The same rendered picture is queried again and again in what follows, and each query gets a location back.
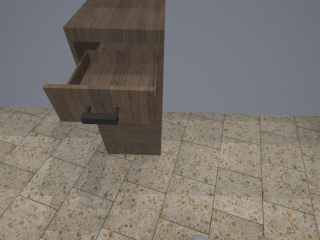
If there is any handle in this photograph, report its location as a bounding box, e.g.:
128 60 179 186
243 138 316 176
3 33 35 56
80 106 119 125

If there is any drawer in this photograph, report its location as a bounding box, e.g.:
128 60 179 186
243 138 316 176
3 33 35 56
43 50 159 125

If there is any cabinet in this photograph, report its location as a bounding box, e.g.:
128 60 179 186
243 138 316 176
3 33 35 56
63 0 166 156

